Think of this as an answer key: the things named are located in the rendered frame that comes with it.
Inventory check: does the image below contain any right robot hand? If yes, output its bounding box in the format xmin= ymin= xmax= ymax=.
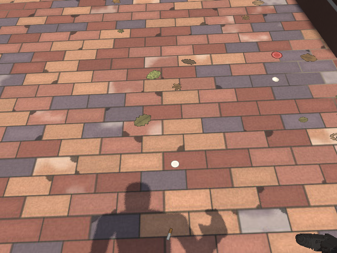
xmin=295 ymin=233 xmax=337 ymax=253

